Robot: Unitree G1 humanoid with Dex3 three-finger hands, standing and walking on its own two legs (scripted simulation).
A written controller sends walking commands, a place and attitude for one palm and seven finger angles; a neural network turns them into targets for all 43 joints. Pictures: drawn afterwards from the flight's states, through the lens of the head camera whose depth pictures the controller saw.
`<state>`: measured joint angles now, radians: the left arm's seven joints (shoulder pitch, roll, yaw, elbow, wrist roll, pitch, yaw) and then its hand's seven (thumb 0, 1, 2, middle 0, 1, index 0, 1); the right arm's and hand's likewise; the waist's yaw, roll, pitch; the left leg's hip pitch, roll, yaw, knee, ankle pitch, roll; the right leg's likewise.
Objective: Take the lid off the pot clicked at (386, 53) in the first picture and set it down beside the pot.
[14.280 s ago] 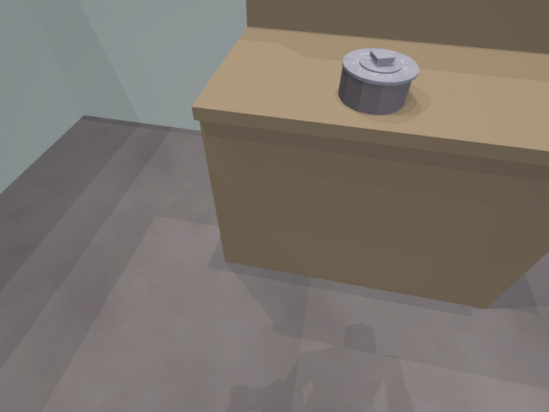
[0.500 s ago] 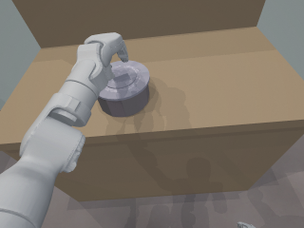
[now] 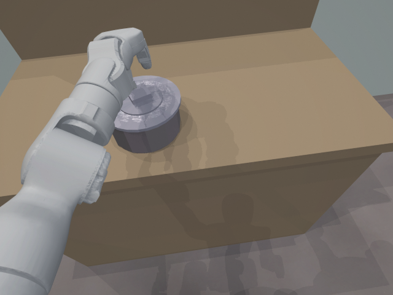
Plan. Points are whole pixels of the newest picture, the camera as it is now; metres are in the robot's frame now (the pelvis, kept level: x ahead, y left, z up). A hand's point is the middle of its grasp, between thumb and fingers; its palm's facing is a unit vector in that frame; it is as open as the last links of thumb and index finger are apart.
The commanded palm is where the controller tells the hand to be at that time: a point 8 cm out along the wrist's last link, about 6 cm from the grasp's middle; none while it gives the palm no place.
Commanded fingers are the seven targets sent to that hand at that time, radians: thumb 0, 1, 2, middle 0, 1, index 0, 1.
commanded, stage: move the open hand above the knob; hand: left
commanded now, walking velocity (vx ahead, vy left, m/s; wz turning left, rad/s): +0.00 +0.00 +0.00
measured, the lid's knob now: (138, 93) +0.53 +0.09 +0.12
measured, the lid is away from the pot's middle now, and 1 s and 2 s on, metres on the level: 0.00 0.00 0.00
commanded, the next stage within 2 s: lower the open fingers around the knob in 0.42 s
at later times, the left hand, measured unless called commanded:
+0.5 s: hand (129, 76) +0.49 +0.09 +0.20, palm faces -0.30 -0.06 -0.95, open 10.0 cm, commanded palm +0.50 +0.09 +0.25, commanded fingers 0.00 -0.38 1.63 -0.86 -0.08 -0.86 -0.08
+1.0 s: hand (126, 88) +0.49 +0.10 +0.17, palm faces -0.38 -0.10 -0.92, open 10.0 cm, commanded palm +0.49 +0.11 +0.22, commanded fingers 0.00 -0.38 1.63 -0.86 -0.08 -0.86 -0.08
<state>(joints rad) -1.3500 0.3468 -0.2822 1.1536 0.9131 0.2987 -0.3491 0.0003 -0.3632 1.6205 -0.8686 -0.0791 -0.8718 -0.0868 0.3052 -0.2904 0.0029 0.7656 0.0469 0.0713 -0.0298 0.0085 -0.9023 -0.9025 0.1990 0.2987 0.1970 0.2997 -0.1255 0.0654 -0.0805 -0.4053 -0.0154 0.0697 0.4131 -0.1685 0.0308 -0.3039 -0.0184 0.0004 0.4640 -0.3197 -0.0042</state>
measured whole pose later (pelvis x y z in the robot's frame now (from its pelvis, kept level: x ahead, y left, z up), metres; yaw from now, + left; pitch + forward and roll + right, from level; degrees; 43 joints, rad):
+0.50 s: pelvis -0.01 +0.00 +0.00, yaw +0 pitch +9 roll +1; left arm -1.43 0.33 -0.29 1.29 0.91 0.32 -0.34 0.00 -0.36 1.62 -0.87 -0.08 -0.87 -0.09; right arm 0.28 -0.30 0.02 0.78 0.05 0.05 -0.04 0.01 -0.90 -0.90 0.20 0.30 0.20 0.30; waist -0.14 0.06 -0.08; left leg -0.43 -0.01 0.06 0.43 -0.15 0.03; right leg -0.34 -0.01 -0.01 0.49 -0.31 -0.01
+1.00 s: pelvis +0.00 +0.00 +0.00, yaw +0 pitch +10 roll +1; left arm -1.34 0.35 -0.28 1.23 0.90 0.30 -0.39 0.00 -0.36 1.62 -0.86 -0.08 -0.87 -0.09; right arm 0.30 -0.30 0.00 0.78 0.05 0.06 -0.03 0.01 -0.90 -0.90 0.20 0.30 0.20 0.30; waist -0.14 0.06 -0.10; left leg -0.44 -0.01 0.07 0.45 -0.19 0.03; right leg -0.33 -0.01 0.00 0.49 -0.33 0.00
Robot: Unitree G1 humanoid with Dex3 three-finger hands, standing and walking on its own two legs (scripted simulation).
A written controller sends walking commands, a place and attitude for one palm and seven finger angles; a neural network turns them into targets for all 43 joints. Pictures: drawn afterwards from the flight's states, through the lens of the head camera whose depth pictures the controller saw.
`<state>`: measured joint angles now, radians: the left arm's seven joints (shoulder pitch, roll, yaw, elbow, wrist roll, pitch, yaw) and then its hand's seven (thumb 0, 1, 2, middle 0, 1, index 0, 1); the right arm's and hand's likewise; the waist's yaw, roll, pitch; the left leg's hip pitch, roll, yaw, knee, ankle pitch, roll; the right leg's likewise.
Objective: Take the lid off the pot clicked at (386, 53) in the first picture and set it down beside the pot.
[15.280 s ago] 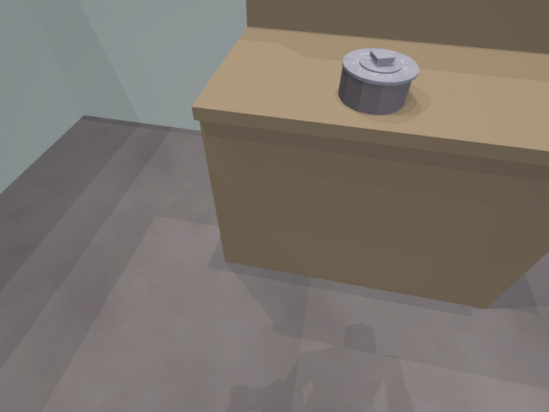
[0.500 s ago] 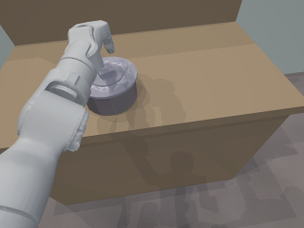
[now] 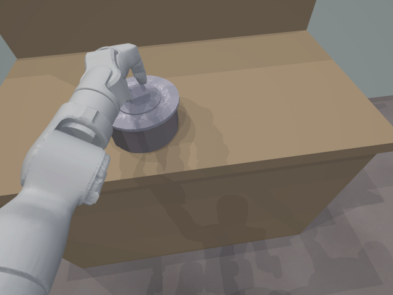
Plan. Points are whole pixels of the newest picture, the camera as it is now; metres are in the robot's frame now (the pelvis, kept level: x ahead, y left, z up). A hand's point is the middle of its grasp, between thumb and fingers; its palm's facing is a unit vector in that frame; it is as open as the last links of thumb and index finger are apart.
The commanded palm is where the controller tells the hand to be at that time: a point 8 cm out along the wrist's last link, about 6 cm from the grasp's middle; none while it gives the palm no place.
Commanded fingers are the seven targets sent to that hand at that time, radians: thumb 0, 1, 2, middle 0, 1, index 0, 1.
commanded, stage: lower the open fingers around the knob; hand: left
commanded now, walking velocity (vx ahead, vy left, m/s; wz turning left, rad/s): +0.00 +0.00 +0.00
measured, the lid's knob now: (137, 93) +0.54 +0.09 +0.12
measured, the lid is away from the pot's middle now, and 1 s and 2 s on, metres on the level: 0.00 0.00 0.00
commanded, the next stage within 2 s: raise the hand to come down again in 0.74 s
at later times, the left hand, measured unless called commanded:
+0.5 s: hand (125, 87) +0.49 +0.10 +0.17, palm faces -0.38 -0.08 -0.92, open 10.1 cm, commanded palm +0.51 +0.10 +0.20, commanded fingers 0.00 -0.38 1.63 -0.86 -0.08 -0.86 -0.08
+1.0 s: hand (134, 90) +0.50 +0.09 +0.16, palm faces -0.36 -0.05 -0.93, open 9.9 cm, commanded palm +0.52 +0.09 +0.20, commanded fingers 0.00 -0.28 1.39 -0.73 -0.30 -0.73 -0.30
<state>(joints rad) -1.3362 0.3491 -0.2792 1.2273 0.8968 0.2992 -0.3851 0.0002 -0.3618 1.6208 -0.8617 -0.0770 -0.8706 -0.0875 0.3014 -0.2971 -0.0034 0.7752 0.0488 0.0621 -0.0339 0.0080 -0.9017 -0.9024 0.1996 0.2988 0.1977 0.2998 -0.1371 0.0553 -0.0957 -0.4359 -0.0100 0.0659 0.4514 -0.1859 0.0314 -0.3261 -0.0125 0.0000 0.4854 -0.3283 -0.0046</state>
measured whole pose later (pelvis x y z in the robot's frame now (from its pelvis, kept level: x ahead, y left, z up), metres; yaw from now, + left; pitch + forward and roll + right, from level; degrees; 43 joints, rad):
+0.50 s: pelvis -0.02 +0.00 +0.00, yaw +0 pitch +11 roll +0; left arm -1.46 0.33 -0.32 1.37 0.92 0.36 -0.35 0.00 -0.36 1.62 -0.87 -0.08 -0.87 -0.09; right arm 0.31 -0.31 0.01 0.81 0.05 0.11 -0.05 0.01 -0.90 -0.90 0.20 0.30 0.20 0.30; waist -0.18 0.05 -0.09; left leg -0.52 -0.01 0.06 0.50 -0.18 0.03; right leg -0.41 -0.01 -0.01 0.54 -0.33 0.00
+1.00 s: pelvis -0.02 +0.00 -0.01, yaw +0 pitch +13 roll +0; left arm -1.43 0.37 -0.30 1.35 0.93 0.25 -0.31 0.00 -0.34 1.57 -0.84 -0.13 -0.86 -0.15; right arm 0.35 -0.28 0.01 0.80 0.04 0.06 -0.05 0.01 -0.90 -0.90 0.20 0.30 0.20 0.30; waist -0.19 0.05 -0.10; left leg -0.58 0.01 0.06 0.55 -0.20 0.03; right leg -0.47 0.00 0.00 0.58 -0.34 -0.01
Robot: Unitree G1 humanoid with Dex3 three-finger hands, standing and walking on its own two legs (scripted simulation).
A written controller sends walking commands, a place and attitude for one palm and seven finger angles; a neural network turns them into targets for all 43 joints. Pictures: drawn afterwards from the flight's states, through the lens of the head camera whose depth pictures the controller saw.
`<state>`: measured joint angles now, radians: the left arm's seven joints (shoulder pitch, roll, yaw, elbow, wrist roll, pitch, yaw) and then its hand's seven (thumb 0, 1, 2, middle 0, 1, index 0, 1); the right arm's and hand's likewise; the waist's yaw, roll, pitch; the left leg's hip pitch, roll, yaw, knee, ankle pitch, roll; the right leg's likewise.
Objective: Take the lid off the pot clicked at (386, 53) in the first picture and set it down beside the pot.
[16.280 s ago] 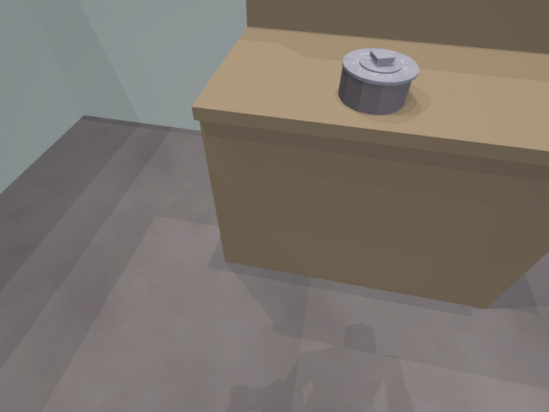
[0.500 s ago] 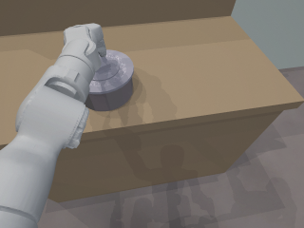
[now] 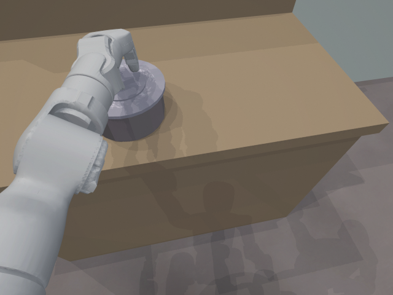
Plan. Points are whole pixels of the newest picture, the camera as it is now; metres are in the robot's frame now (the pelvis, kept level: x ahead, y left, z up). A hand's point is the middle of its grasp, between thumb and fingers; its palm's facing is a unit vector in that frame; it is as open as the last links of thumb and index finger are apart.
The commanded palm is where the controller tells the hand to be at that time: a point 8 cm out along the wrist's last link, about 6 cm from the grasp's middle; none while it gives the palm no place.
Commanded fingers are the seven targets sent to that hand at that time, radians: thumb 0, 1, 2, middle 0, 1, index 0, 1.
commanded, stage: raise the hand to come down again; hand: left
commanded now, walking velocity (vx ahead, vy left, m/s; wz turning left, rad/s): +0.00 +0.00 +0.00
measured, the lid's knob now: (119, 77) +0.55 +0.09 +0.13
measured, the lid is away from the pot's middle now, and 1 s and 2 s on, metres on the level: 0.00 0.00 0.00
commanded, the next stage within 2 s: move the open hand above the knob in 1.22 s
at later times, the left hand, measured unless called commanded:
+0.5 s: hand (112, 66) +0.53 +0.10 +0.17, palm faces -0.34 -0.08 -0.94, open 10.5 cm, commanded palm +0.54 +0.10 +0.24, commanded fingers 0.00 -0.16 1.06 -0.57 -0.54 -0.57 -0.54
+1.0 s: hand (111, 56) +0.54 +0.09 +0.20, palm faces -0.34 -0.09 -0.94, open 10.5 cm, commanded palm +0.54 +0.10 +0.26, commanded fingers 0.00 -0.18 1.10 -0.61 -0.45 -0.61 -0.45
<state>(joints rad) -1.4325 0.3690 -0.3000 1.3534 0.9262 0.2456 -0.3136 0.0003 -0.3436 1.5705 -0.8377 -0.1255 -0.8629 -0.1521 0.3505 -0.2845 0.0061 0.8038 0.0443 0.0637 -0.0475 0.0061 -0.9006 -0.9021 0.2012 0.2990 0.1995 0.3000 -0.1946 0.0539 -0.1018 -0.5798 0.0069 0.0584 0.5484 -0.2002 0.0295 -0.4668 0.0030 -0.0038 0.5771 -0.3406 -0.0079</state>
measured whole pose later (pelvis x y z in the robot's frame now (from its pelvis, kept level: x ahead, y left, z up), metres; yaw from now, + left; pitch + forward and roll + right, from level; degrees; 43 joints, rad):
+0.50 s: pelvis +0.02 -0.01 +0.01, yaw +0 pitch +12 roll +1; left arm -1.38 0.38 -0.26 1.32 0.92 0.27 -0.30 0.00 -0.16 1.10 -0.60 -0.51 -0.60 -0.52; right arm 0.30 -0.29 0.01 0.79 0.06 0.07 -0.05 0.01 -0.90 -0.90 0.20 0.30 0.20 0.30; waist -0.17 0.06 -0.10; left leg -0.49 0.01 0.06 0.49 -0.21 0.02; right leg -0.38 0.01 0.00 0.51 -0.34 -0.02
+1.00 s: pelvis +0.02 -0.01 +0.01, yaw +0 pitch +12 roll +1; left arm -1.42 0.39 -0.25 1.31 0.93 0.30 -0.35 0.00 -0.16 1.09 -0.61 -0.48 -0.62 -0.48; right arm 0.30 -0.28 0.01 0.80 0.05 0.08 -0.05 0.01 -0.90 -0.90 0.20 0.30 0.20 0.30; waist -0.17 0.07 -0.10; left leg -0.48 0.00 0.06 0.47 -0.20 0.02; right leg -0.37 0.00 0.00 0.49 -0.33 -0.01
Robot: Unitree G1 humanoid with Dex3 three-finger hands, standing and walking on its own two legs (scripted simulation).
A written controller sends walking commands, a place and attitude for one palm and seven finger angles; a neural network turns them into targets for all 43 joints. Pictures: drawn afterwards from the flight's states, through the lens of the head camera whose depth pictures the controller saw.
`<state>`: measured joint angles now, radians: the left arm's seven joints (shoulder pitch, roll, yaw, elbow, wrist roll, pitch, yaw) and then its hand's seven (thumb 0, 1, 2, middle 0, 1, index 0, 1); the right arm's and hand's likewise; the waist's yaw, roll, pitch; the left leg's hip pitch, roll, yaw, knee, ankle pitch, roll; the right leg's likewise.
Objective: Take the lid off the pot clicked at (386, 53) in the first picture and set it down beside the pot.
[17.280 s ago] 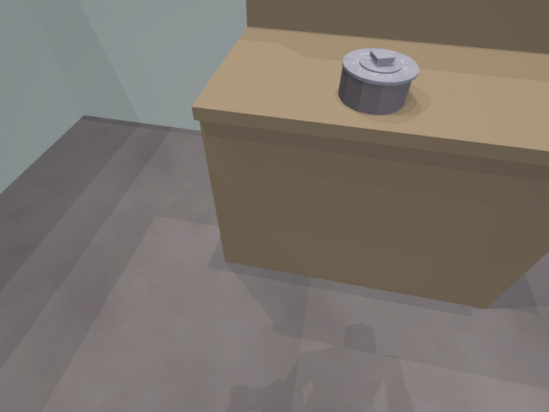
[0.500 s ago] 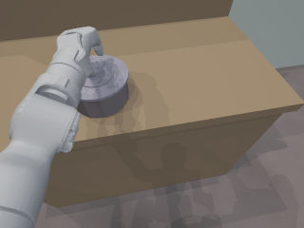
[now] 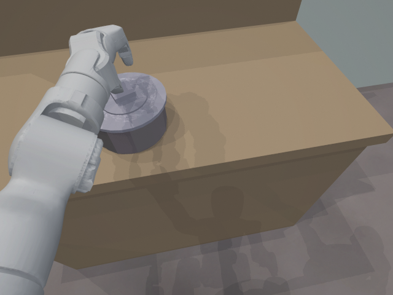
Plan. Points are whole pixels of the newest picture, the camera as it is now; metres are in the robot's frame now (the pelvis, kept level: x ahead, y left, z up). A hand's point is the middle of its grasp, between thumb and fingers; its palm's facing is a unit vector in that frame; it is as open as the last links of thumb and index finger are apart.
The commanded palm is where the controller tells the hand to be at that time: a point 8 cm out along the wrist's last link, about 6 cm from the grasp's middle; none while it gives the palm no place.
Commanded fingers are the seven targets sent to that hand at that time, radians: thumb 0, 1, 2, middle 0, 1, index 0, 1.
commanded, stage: raise the hand to come down again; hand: left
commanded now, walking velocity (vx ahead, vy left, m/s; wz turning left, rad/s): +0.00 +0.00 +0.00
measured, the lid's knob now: (121, 91) +0.53 +0.10 +0.12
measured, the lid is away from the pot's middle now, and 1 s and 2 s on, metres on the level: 0.00 0.00 0.00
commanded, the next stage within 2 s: move the open hand above the knob in 0.22 s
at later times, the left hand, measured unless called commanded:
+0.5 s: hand (106, 72) +0.51 +0.11 +0.19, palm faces -0.32 -0.08 -0.95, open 10.5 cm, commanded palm +0.52 +0.11 +0.25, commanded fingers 0.00 -0.18 1.10 -0.61 -0.45 -0.61 -0.45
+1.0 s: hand (112, 69) +0.51 +0.10 +0.20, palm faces -0.30 -0.07 -0.95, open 10.5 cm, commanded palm +0.51 +0.10 +0.25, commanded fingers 0.00 -0.18 1.10 -0.61 -0.45 -0.61 -0.45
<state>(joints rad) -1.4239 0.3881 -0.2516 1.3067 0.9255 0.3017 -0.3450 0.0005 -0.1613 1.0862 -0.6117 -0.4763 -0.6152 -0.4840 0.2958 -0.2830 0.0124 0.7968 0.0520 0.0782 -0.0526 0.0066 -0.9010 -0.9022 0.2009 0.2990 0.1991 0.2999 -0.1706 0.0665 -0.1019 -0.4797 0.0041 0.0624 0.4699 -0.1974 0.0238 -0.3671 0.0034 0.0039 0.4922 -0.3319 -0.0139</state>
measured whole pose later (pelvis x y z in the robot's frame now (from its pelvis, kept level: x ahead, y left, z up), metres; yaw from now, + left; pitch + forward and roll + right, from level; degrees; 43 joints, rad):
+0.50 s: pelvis -0.01 +0.01 +0.00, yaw +0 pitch +12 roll +0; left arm -1.45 0.39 -0.27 1.33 0.94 0.28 -0.33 0.00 -0.17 1.10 -0.63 -0.45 -0.63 -0.46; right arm 0.32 -0.29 0.01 0.80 0.05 0.05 -0.05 0.01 -0.90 -0.90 0.20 0.30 0.20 0.30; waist -0.18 0.06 -0.10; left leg -0.50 0.00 0.06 0.47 -0.18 0.03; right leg -0.39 0.00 0.00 0.50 -0.32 -0.01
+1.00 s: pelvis +0.00 +0.00 +0.00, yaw +0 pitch +12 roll +1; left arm -1.43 0.37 -0.26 1.30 0.93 0.29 -0.32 0.00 -0.17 1.10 -0.63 -0.45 -0.63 -0.46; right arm 0.32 -0.28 0.00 0.81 0.05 0.05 -0.04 0.01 -0.90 -0.90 0.20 0.30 0.20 0.30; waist -0.16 0.07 -0.11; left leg -0.48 0.00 0.06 0.47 -0.19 0.03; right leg -0.37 0.00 0.01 0.50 -0.33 -0.01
